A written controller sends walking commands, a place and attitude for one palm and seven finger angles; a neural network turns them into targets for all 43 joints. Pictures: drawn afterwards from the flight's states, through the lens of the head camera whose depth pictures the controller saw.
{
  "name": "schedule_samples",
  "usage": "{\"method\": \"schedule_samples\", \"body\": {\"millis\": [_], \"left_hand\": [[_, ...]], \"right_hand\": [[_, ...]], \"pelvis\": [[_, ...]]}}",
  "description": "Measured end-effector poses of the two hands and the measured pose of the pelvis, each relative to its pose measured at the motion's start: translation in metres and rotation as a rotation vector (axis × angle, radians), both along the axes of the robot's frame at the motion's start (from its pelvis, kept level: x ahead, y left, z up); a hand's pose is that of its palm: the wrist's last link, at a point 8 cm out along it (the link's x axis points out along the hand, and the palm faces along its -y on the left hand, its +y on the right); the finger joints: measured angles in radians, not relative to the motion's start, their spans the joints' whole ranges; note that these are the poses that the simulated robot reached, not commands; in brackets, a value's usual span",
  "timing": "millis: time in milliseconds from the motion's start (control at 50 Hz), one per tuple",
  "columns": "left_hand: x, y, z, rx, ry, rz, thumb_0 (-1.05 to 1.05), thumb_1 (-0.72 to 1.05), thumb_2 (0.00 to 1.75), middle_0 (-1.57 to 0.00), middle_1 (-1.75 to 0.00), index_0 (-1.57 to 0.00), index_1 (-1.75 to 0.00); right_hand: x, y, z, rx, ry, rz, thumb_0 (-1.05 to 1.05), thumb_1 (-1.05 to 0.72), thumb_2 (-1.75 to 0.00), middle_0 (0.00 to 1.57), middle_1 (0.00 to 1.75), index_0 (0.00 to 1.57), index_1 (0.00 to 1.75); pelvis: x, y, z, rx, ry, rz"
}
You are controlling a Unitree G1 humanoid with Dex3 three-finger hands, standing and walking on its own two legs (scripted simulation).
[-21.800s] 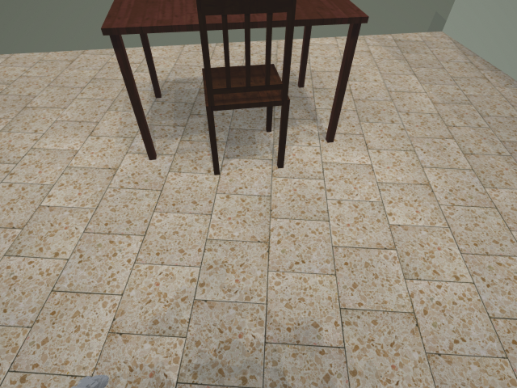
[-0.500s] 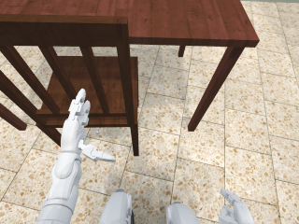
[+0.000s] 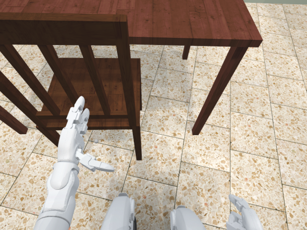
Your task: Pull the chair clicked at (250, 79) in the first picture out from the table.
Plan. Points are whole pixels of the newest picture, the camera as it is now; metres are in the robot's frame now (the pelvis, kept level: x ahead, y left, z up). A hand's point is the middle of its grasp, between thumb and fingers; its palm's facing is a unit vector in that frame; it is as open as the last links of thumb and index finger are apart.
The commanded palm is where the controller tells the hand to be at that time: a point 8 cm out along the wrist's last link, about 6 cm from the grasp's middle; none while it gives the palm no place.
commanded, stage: aim the fingers beside a spindle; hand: left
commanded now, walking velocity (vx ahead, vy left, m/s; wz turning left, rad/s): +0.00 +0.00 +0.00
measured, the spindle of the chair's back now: (67, 85) +0.50 +0.27 +0.03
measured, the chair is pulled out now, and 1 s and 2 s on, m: -0.02 -0.02 -0.02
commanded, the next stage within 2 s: none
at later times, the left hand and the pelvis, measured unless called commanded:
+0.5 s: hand (89, 137) +0.34 +0.17 +0.03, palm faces +0.02 -1.00 -0.02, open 16.9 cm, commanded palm +0.32 +0.22 +0.03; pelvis +0.01 +0.00 +0.00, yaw +0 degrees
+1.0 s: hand (95, 141) +0.33 +0.16 +0.01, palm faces -0.02 -1.00 +0.01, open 16.9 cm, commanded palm +0.32 +0.21 +0.02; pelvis +0.00 +0.01 +0.00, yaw +0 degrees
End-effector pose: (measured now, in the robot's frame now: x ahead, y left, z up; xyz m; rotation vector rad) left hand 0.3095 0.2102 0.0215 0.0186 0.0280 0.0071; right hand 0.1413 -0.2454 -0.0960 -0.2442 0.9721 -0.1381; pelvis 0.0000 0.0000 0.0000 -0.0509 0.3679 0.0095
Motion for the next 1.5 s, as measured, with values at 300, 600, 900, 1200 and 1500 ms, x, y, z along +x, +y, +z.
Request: {"method": "schedule_samples", "body": {"millis": [300,600,900,1200,1500], "left_hand": [[0.008,0.005,-0.002,-0.006,0.009,-0.005,-0.01,-0.5,0.3,-0.06,-0.08,-0.06,-0.08],[0.002,0.009,0.005,-0.014,0.0,-0.015,-0.01,-0.5,0.3,-0.06,-0.08,-0.06,-0.08],[0.006,0.012,0.013,0.015,-0.054,0.011,-0.01,-0.5,0.3,-0.06,-0.08,-0.06,-0.08],[0.007,0.011,0.016,0.026,-0.081,0.028,-0.01,-0.5,0.3,-0.06,-0.08,-0.07,-0.08],[0.002,0.005,0.013,0.013,-0.061,0.033,-0.01,-0.5,0.3,-0.06,-0.08,-0.07,-0.08]], "right_hand": [[-0.005,-0.003,-0.003,-0.004,0.006,-0.008,0.01,-0.9,-0.9,0.2,0.3,0.2,0.3],[0.005,0.004,0.003,0.0,-0.005,-0.002,0.01,-0.9,-0.9,0.2,0.3,0.2,0.3],[0.011,0.014,0.0,0.009,-0.017,0.03,0.01,-0.9,-0.9,0.2,0.3,0.2,0.3],[0.0,0.006,0.0,-0.008,0.008,0.01,0.01,-0.9,-0.9,0.2,0.3,0.2,0.3],[0.0,0.002,0.002,-0.004,0.007,-0.009,0.01,-0.9,-0.9,0.2,0.3,0.2,0.3]], "pelvis": [[0.0,-0.002,-0.002,0.0,0.008,-0.003],[0.007,0.005,0.003,-0.004,0.009,-0.001],[0.003,0.007,0.0,-0.008,0.007,0.005],[0.003,0.005,0.0,-0.007,0.006,0.001],[0.006,0.001,0.002,0.002,0.008,-0.009]]}}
